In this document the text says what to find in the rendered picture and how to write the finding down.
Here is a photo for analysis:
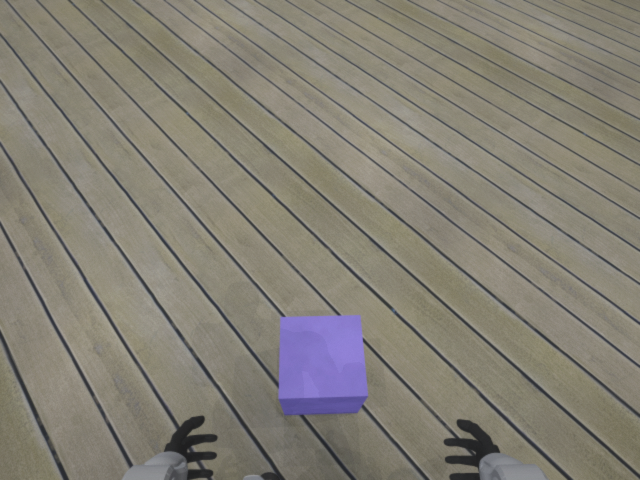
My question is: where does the robot right hand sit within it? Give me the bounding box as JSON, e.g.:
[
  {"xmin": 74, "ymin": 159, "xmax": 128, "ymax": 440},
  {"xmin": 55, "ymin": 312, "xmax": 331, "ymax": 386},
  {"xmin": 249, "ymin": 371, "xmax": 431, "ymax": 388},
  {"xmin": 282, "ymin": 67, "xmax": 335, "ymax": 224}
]
[{"xmin": 444, "ymin": 419, "xmax": 500, "ymax": 480}]

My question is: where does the robot left hand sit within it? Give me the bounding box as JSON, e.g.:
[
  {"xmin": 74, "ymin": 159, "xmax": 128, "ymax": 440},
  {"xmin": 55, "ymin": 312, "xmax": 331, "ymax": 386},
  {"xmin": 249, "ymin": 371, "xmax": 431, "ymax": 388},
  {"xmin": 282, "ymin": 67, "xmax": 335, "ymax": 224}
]
[{"xmin": 164, "ymin": 416, "xmax": 218, "ymax": 480}]

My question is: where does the carton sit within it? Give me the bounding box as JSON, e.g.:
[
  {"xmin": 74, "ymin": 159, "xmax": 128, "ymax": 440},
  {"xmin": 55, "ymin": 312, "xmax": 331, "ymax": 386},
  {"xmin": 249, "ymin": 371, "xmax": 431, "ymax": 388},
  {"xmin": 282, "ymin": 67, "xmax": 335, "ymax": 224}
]
[{"xmin": 278, "ymin": 315, "xmax": 368, "ymax": 415}]

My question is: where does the right robot forearm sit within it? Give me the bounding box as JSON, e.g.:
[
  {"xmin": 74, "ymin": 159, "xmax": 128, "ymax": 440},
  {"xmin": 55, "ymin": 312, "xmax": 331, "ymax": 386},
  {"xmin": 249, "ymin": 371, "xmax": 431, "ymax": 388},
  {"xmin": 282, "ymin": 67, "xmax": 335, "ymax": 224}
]
[{"xmin": 479, "ymin": 453, "xmax": 549, "ymax": 480}]

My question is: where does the left robot forearm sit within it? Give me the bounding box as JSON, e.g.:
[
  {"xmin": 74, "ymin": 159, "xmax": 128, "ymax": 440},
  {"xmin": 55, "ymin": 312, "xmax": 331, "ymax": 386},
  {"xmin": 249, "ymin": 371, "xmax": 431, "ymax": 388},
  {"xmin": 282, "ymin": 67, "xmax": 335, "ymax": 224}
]
[{"xmin": 122, "ymin": 451, "xmax": 188, "ymax": 480}]

